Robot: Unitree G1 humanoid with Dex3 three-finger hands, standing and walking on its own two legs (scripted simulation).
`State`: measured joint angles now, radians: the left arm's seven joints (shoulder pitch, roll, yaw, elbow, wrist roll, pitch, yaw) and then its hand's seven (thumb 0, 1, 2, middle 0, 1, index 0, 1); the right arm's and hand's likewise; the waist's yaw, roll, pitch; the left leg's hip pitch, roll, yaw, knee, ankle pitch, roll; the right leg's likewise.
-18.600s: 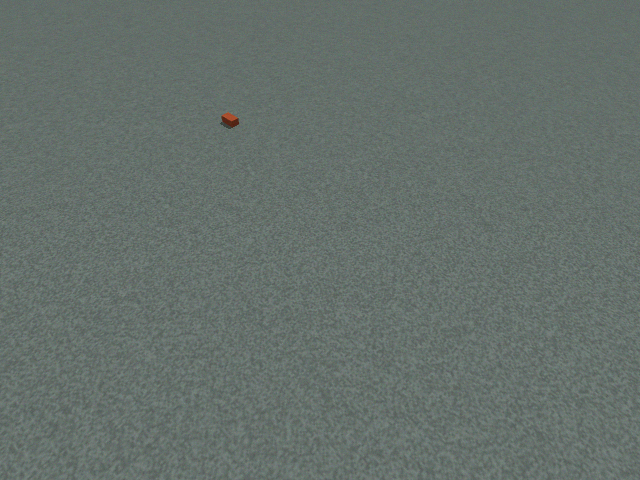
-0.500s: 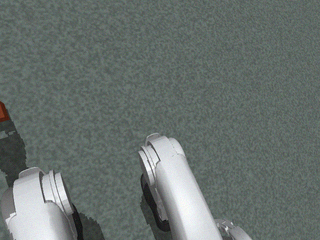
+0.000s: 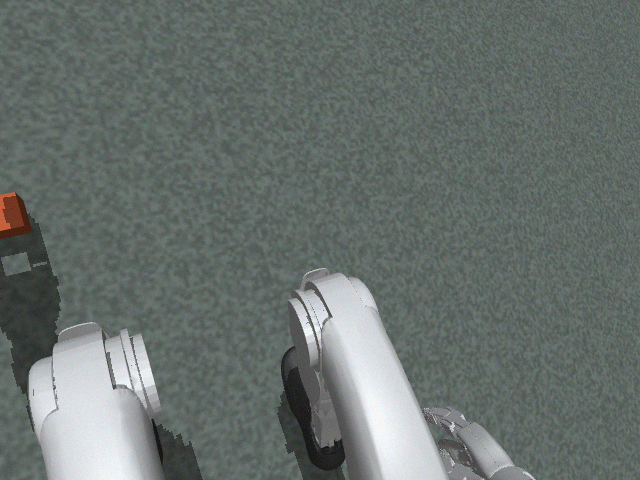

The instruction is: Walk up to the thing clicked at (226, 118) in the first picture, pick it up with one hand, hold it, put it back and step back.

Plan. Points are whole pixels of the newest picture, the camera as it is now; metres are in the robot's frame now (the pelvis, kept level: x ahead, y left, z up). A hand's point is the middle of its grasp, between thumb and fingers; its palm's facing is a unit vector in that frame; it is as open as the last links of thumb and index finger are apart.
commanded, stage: rest palm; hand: left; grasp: from above
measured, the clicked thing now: out of the picture +0.48 +0.31 -0.31
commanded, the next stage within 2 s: close in 1.48 s
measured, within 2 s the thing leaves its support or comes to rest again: neither
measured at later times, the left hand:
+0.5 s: hand out of the picture +0.47 +0.30 -0.25, palm faces -0.43 -0.12 -0.89, open 12.9 cm
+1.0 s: hand out of the picture +0.46 +0.31 -0.27, palm faces -0.47 -0.15 -0.87, open 13.2 cm
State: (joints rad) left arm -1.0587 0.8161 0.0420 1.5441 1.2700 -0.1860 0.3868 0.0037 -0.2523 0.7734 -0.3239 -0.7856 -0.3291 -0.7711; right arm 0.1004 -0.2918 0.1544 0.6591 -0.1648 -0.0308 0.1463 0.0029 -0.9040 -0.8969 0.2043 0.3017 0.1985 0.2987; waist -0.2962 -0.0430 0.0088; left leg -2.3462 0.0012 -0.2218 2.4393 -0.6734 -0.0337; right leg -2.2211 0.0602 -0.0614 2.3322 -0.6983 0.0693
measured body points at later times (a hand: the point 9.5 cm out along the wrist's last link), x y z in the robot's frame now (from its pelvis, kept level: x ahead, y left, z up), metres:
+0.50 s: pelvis +0.00 +0.00 -0.02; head +0.28 +0.12 +0.32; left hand +0.49 +0.30 -0.20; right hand +0.03 -0.25 -0.08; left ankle +0.07 +0.13 -0.29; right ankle +0.10 -0.14 -0.29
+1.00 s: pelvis +0.00 +0.01 -0.02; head +0.28 +0.13 +0.31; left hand +0.48 +0.32 -0.22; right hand +0.05 -0.25 -0.08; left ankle +0.07 +0.13 -0.29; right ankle +0.10 -0.14 -0.29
